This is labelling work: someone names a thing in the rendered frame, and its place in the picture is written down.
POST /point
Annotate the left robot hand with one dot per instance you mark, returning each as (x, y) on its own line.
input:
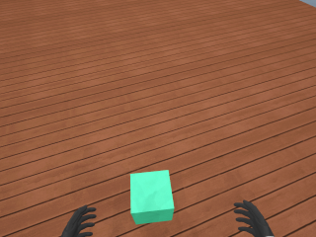
(74, 225)

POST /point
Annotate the carton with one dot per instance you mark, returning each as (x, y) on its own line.
(151, 198)

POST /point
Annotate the right robot hand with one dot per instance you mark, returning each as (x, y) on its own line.
(260, 227)

